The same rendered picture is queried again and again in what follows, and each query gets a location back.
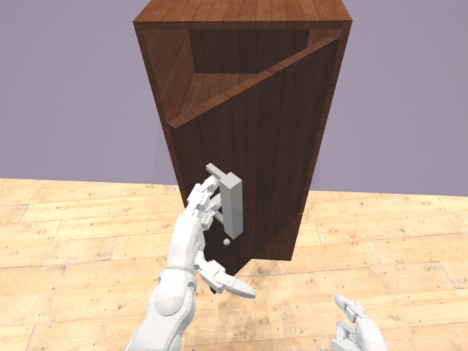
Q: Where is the robot left hand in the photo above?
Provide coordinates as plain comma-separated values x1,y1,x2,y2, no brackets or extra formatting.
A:
166,175,256,298

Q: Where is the handle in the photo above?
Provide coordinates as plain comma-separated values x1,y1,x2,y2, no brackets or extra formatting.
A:
206,163,243,240

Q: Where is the robot right hand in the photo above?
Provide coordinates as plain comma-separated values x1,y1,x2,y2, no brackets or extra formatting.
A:
332,295,389,351

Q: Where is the left robot forearm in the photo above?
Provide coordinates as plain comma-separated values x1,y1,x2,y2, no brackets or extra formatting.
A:
124,268,197,351

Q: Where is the cupboard door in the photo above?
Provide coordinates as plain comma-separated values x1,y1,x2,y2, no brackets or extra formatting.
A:
167,34,340,295

